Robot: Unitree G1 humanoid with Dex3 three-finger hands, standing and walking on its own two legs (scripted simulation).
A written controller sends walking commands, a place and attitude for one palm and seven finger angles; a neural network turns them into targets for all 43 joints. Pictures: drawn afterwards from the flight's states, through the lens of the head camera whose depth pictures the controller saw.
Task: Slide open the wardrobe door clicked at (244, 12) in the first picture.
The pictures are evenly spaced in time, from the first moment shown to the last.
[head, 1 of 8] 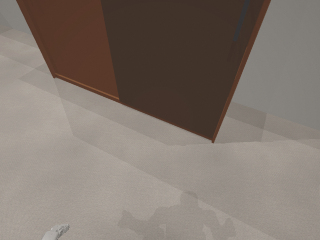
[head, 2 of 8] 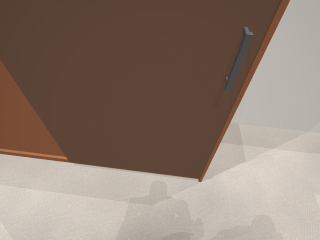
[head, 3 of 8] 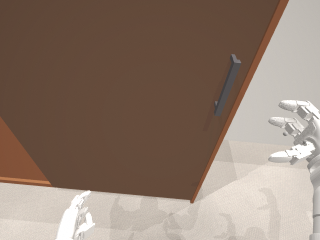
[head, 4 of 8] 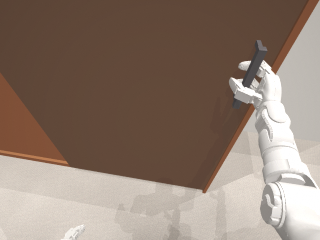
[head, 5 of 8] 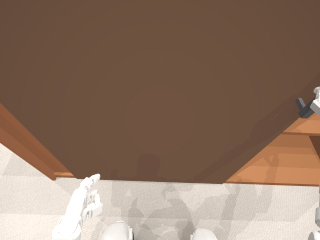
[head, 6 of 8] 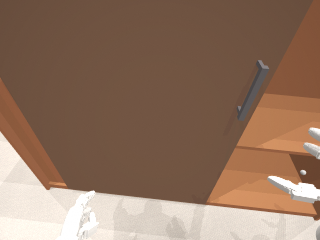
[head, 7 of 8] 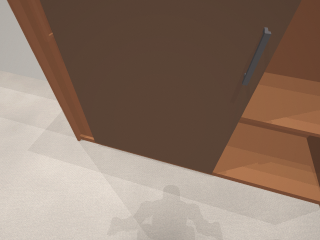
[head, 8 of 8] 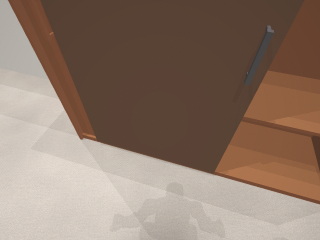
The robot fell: no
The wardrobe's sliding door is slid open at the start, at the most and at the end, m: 0.00 0.70 0.70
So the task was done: yes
